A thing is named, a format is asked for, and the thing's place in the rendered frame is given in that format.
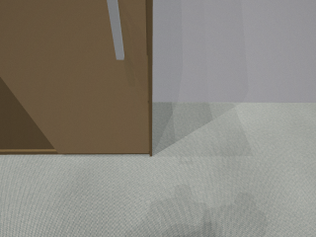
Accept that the wardrobe door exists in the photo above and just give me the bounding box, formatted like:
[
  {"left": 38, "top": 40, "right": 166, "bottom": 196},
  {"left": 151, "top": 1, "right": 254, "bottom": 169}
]
[
  {"left": 0, "top": 77, "right": 54, "bottom": 149},
  {"left": 0, "top": 0, "right": 149, "bottom": 154}
]

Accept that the handle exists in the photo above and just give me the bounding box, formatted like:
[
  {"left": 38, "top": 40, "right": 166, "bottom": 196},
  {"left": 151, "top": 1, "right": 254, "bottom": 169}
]
[{"left": 107, "top": 0, "right": 124, "bottom": 60}]

